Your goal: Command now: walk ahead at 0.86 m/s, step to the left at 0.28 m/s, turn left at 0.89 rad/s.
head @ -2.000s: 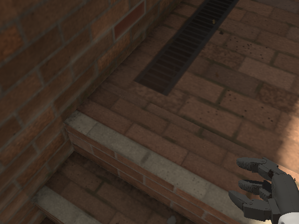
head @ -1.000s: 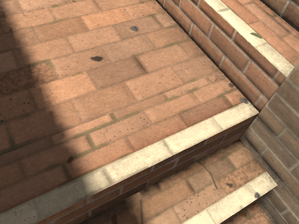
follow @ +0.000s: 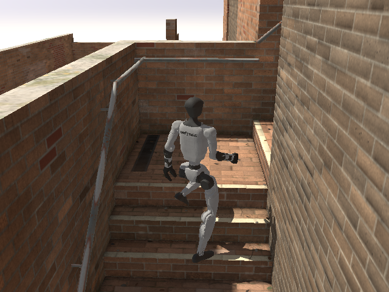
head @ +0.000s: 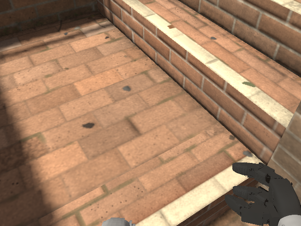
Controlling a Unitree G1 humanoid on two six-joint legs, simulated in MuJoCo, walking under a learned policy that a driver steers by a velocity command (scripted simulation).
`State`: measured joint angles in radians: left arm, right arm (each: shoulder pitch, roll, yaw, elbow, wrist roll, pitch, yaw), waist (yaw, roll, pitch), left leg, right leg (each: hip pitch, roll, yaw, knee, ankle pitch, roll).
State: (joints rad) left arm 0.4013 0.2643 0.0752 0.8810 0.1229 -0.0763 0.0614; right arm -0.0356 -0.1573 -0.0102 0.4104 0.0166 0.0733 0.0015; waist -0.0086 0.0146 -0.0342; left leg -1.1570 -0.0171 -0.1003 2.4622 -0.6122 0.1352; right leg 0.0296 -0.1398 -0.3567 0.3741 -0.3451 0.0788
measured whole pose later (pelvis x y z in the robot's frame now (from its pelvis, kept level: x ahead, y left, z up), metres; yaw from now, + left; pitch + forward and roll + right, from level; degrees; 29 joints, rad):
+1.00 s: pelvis +0.10 +0.23 +0.20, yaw +18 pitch +3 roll -7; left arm -0.02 0.02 -0.02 0.62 0.01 0.04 -0.01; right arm 0.56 -0.10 0.00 0.98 -0.02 -0.16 -0.01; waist -0.08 0.00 -0.02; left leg -0.12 -0.03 0.12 0.46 -0.42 0.06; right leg -1.49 0.14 0.02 2.28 -0.05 -0.14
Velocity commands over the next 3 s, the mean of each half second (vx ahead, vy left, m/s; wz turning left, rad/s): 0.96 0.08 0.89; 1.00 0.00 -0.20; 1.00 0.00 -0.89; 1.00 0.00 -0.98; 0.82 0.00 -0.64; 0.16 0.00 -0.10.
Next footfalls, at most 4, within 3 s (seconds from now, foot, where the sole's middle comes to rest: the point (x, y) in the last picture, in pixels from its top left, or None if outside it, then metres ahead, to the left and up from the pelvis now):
0.18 left None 0.17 0.14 -0.55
0.54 left None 0.06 0.20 -0.57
0.54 right None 0.06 0.13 -0.55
1.22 right None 0.32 0.31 -0.37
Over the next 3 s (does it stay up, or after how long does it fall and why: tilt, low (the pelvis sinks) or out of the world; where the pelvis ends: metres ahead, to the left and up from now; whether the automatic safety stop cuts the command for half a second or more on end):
stays up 1.09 0.06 0.44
